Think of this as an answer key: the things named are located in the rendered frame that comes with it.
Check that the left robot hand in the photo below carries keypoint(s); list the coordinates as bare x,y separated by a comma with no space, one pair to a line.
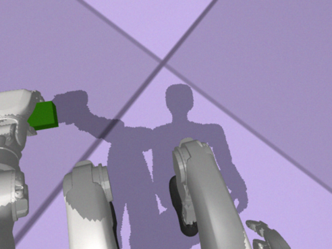
20,103

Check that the left robot arm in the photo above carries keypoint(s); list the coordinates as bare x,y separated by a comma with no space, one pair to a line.
14,194

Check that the right robot hand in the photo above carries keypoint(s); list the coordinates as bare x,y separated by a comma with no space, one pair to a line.
273,240

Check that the left robot foot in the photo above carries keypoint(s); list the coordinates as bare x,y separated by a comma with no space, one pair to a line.
114,223

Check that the small box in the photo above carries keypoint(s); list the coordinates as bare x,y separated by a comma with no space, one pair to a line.
44,116

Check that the right robot foot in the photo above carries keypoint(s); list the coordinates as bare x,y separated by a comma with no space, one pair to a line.
188,230

